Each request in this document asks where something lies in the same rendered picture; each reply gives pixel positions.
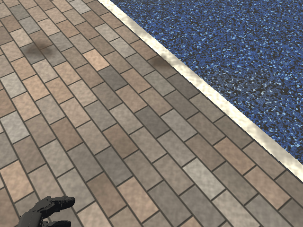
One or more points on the left robot hand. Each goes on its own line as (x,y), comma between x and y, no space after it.
(45,208)

